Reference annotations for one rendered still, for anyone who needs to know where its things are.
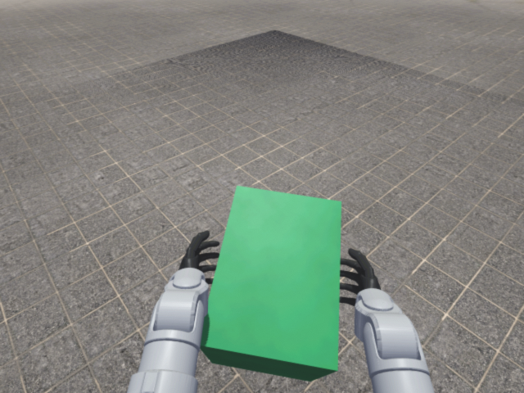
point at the carton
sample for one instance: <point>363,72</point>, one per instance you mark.
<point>274,301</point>

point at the left robot forearm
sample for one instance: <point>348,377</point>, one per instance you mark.
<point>173,341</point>

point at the robot right hand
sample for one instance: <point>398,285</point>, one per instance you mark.
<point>365,276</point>

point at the right robot forearm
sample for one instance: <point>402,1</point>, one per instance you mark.
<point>396,362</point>

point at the robot left hand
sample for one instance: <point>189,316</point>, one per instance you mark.
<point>193,257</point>

